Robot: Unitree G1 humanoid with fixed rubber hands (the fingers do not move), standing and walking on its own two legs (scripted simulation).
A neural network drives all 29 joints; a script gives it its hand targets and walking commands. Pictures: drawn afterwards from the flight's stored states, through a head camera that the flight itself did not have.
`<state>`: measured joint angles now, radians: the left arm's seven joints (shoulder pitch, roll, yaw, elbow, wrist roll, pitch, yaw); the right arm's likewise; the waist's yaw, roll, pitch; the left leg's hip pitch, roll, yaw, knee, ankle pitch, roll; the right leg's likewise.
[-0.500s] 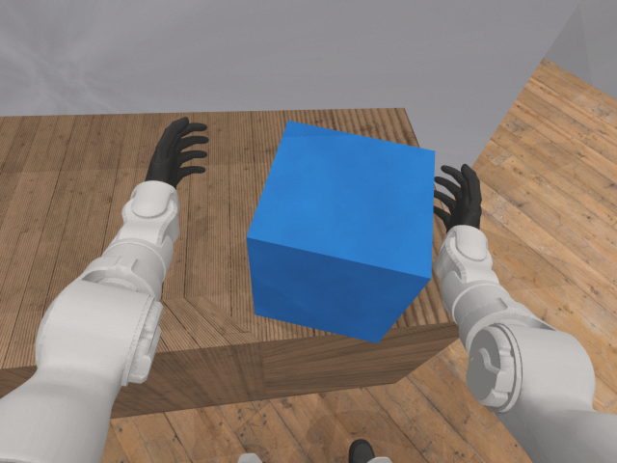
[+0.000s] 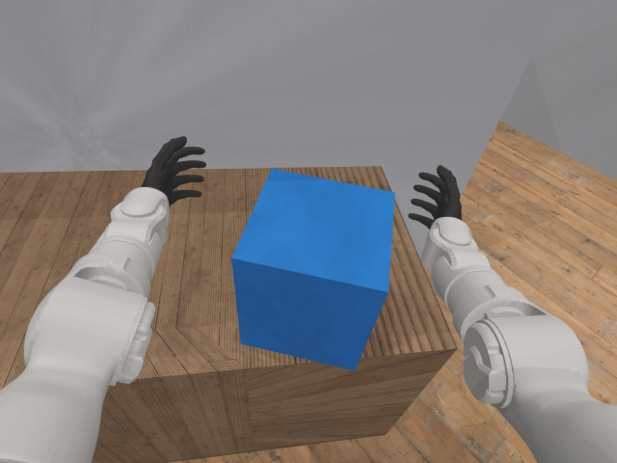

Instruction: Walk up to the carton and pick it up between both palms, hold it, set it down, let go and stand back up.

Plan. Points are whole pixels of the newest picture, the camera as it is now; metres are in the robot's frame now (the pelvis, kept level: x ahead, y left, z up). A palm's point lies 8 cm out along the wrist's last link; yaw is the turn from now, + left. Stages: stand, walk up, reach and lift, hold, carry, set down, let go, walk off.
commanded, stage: set down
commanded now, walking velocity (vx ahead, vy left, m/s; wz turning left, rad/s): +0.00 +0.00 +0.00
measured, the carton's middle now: (314, 271) +0.44 -0.03 -0.05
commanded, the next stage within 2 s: none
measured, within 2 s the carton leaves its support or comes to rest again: neither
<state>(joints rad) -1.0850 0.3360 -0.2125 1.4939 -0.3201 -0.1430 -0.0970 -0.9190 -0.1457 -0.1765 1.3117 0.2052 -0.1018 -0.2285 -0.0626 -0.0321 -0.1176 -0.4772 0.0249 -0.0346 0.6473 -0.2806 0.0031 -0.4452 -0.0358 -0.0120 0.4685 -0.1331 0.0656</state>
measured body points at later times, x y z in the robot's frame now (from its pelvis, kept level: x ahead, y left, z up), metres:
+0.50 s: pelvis +0.01 +0.00 +0.00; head +0.02 +0.03 +0.45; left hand +0.42 +0.21 +0.04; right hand +0.37 -0.19 +0.04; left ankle +0.03 +0.11 -0.73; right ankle +0.06 -0.17 -0.73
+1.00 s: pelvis +0.01 +0.00 +0.00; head +0.00 +0.03 +0.45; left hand +0.36 +0.22 +0.00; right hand +0.31 -0.19 +0.00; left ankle +0.03 +0.11 -0.73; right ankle +0.06 -0.17 -0.73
